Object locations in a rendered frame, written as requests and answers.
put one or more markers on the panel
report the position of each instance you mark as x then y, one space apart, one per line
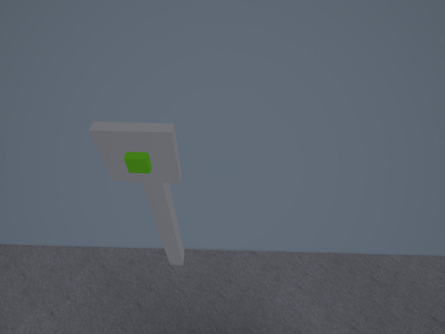
114 139

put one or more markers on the button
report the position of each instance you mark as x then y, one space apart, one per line
138 162

